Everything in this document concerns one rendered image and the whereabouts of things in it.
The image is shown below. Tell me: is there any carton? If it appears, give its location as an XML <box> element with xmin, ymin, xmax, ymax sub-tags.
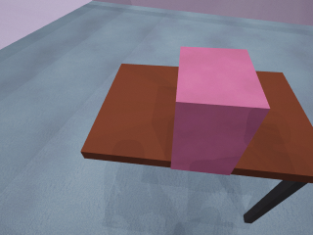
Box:
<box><xmin>170</xmin><ymin>46</ymin><xmax>270</xmax><ymax>175</ymax></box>

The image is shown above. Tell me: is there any table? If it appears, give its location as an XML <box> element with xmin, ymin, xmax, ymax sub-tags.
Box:
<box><xmin>80</xmin><ymin>64</ymin><xmax>313</xmax><ymax>224</ymax></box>

